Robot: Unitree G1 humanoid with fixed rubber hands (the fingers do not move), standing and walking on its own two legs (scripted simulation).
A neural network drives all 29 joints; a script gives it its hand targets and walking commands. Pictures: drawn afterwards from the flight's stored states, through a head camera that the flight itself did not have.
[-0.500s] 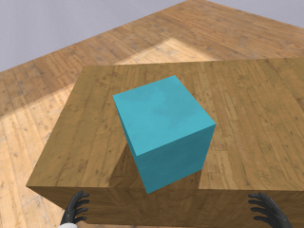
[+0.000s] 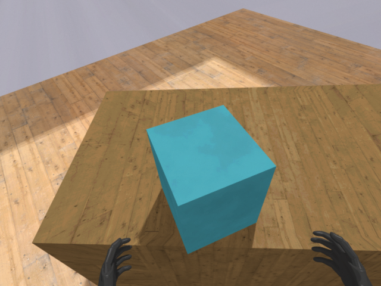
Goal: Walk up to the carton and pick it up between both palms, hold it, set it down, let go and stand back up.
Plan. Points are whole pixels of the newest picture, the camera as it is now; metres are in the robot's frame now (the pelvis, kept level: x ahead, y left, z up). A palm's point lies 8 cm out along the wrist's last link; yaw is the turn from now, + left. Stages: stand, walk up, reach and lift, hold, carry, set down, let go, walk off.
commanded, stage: reach and lift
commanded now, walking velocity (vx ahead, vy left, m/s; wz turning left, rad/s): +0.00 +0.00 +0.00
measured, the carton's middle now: (205, 179) +0.37 +0.00 -0.01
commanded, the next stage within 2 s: none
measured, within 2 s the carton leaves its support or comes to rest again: neither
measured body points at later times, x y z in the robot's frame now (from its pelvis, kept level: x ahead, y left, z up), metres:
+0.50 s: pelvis -0.01 -0.01 +0.00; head -0.03 -0.03 +0.45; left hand +0.19 +0.16 +0.00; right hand +0.20 -0.28 -0.02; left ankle -0.05 +0.11 -0.73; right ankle +0.05 -0.12 -0.73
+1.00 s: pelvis +0.00 -0.01 +0.00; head -0.01 -0.02 +0.45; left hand +0.25 +0.15 +0.05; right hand +0.27 -0.25 +0.03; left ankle -0.05 +0.11 -0.73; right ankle +0.05 -0.12 -0.73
